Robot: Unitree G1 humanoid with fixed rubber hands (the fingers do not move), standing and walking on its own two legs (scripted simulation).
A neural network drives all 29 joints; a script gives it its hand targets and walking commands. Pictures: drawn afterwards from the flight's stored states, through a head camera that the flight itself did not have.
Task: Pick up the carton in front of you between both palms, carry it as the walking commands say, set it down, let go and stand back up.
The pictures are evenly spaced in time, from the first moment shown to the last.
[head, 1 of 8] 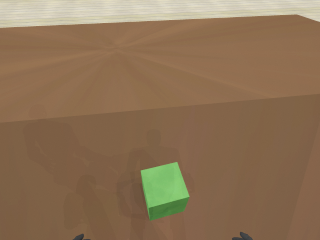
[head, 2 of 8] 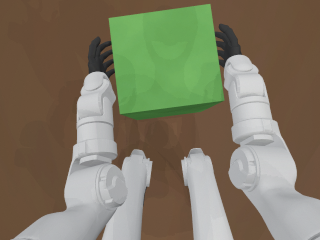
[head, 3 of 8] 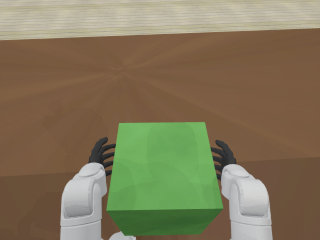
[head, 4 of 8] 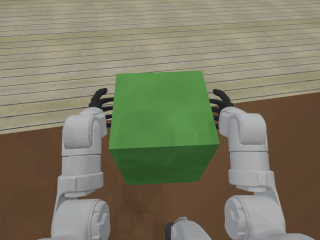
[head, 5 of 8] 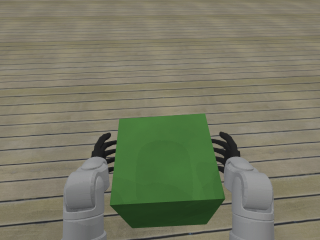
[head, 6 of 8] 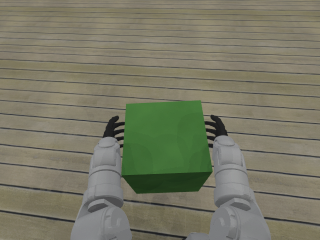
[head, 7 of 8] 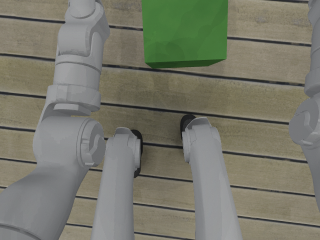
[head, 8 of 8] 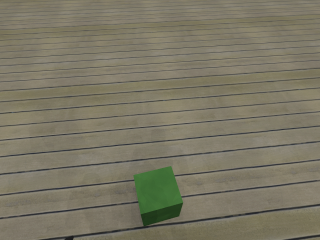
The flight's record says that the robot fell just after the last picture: no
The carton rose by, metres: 0.69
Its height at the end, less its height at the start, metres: -0.51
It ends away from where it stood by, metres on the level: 5.57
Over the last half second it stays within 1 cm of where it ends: yes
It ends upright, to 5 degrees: yes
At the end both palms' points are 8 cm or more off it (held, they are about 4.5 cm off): yes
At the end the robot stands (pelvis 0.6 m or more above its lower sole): yes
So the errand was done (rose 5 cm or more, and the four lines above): yes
